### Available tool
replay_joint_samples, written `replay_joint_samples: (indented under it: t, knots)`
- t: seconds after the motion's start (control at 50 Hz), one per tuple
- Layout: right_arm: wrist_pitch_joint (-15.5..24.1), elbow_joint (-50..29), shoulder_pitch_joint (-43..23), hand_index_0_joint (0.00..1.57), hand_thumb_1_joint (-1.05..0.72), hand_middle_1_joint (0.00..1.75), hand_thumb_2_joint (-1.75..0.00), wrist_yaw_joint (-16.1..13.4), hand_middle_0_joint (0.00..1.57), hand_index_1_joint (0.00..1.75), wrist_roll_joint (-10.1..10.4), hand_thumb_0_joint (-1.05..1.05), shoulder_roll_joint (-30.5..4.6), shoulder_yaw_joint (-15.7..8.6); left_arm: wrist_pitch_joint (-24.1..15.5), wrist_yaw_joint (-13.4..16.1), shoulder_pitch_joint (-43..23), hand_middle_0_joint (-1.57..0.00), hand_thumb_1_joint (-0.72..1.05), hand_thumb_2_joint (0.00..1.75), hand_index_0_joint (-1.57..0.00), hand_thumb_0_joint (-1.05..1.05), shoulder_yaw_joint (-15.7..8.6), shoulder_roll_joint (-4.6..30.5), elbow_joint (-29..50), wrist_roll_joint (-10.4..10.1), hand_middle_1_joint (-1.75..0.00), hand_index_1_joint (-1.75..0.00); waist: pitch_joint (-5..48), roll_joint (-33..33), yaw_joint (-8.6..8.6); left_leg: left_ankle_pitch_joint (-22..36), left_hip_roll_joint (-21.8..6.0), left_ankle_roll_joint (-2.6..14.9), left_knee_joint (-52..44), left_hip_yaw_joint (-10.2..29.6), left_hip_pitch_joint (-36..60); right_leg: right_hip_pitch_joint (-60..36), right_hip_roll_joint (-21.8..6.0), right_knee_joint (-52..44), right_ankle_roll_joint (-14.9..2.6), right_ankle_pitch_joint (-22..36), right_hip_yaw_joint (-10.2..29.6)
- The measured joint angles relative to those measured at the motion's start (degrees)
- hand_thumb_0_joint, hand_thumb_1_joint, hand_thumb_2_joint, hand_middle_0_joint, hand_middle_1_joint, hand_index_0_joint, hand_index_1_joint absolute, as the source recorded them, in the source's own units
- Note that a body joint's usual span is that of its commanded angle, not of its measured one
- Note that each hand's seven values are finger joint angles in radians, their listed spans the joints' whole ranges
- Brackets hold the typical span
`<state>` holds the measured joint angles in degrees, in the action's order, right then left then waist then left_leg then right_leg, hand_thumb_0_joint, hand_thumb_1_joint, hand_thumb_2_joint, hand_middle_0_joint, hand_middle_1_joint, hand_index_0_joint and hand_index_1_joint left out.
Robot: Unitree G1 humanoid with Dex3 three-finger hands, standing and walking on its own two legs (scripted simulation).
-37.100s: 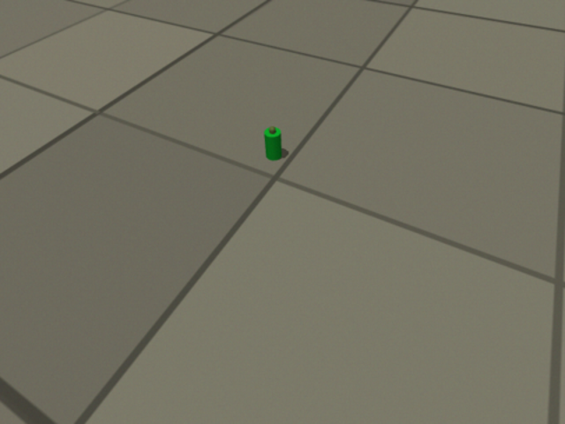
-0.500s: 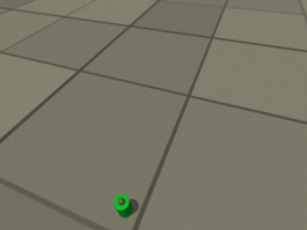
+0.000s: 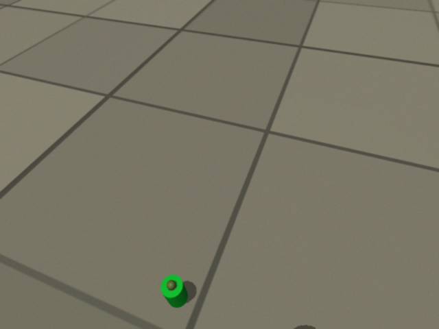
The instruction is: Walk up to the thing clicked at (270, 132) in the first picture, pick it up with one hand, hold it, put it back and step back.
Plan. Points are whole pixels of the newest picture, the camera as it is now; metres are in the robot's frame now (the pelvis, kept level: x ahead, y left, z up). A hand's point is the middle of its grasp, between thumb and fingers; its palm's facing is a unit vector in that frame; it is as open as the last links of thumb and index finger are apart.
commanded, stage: stand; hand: left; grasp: from the side
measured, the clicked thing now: (174, 290) +0.37 +0.25 -0.69
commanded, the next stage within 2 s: step back in 1.02 s
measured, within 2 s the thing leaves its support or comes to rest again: neither
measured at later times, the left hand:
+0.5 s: hand out of the picture +0.09 +0.24 -0.16, palm faces -0.02 -0.94 -0.34, open 7.4 cm
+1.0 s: hand out of the picture +0.10 +0.25 -0.16, palm faces -0.01 -0.94 -0.34, open 7.4 cm
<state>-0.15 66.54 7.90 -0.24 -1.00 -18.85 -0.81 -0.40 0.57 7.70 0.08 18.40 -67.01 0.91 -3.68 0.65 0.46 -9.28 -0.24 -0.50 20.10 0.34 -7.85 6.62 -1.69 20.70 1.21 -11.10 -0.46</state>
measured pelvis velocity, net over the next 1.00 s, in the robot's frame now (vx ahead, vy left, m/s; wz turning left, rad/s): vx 0.03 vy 0.00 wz -0.01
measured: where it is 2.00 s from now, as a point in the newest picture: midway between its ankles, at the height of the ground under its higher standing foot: outside the picture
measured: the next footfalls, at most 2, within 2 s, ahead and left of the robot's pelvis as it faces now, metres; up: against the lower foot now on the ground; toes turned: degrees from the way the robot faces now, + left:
left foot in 1.54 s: -0.06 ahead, +0.13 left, +0.00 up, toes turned -2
right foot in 1.94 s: -0.15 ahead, -0.12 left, +0.00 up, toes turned -1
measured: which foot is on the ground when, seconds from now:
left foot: down 0.00-1.00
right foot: down 0.00-1.00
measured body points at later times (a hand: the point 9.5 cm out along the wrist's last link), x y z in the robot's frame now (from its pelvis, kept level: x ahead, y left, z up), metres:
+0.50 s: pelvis +0.02 +0.00 +0.00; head +0.03 -0.01 +0.45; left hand +0.10 +0.29 -0.13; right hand +0.09 -0.30 -0.14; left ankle +0.02 +0.12 -0.75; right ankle +0.00 -0.13 -0.75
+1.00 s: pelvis +0.03 +0.00 +0.00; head +0.04 -0.01 +0.45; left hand +0.10 +0.29 -0.13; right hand +0.10 -0.30 -0.13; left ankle +0.02 +0.12 -0.75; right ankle +0.00 -0.13 -0.75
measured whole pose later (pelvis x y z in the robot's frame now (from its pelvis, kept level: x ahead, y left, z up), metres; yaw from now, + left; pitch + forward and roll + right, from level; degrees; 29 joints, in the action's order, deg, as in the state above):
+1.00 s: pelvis +0.03 +0.00 +0.00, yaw +0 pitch -2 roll +0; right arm 0.4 65.8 5.5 -0.2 -0.6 -19.6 -0.4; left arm -0.6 0.4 5.9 -0.4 18.8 -65.8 0.4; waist -2.7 0.5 0.1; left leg -10.5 -0.5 -0.7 17.7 0.1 -5.4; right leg 3.9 -1.4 17.5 1.2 -11.7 -0.3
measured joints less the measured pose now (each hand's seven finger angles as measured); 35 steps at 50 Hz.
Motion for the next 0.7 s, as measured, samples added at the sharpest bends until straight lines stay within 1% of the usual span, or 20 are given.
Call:
replay_joint_samples:
  t: [0.38,0.7]
  knots:
    - [0.5,-0.3,-2.2,0.20,-0.91,0.30,-0.89,0.0,0.21,0.30,0.3,0.01,-0.4,0.2,-0.3,0.0,-2.2,-0.20,0.90,0.90,-0.20,0.00,-0.1,-0.1,0.5,-0.3,-0.30,-0.30,0.6,0.0,-0.29,-0.6,-0.2,-0.13,-1.6,-0.2,1.6,-1.7,0.2,-2.1,0.00,-0.3,0.1]
    - [0.6,-0.2,-2.1,0.20,-0.91,0.30,-0.89,-0.1,0.21,0.30,0.3,0.01,-0.8,0.3,-0.1,-0.1,-2.0,-0.20,0.90,0.90,-0.20,0.00,-0.4,0.3,0.7,-0.4,-0.30,-0.30,0.7,-0.1,-0.32,-1.1,-0.2,-0.11,-2.2,-0.3,2.1,-2.3,0.1,-2.8,0.03,-0.7,0.2]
